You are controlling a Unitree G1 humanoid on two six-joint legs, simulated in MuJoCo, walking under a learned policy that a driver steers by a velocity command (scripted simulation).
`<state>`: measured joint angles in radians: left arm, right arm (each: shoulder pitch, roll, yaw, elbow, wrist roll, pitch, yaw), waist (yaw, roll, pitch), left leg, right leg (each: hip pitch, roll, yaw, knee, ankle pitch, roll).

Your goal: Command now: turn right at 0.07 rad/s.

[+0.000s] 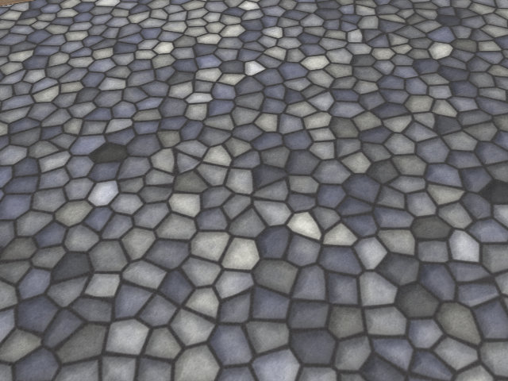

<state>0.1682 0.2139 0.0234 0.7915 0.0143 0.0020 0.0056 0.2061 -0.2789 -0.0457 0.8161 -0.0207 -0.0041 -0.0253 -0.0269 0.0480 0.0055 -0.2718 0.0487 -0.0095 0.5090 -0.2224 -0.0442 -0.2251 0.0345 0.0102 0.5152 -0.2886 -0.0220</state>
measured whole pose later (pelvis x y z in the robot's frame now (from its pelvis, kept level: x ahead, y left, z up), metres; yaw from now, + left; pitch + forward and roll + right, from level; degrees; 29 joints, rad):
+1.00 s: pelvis +0.35 -0.01 +0.00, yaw +4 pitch +0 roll -1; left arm 0.17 0.25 0.06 0.88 0.00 -0.10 -0.03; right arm 0.31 -0.28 -0.06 0.91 0.04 -0.07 -0.02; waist 0.00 0.04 0.05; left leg -0.46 0.08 -0.06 1.19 -0.32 0.05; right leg -0.27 0.04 -0.11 0.42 -0.15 -0.06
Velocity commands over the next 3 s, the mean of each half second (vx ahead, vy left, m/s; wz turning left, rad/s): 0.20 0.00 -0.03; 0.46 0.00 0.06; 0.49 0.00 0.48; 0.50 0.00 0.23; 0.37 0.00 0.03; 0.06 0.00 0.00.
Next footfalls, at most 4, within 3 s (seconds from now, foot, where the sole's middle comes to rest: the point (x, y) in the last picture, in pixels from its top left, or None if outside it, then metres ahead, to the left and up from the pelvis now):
0.84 right None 0.44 -0.10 -0.77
1.40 left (209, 314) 0.72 0.17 -0.77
1.90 right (241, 217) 1.07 0.08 -0.77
2.40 left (149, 186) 1.23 0.41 -0.77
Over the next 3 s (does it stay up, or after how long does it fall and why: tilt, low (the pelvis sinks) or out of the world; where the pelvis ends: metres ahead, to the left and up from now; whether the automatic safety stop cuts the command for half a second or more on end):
stays up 1.22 0.27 0.00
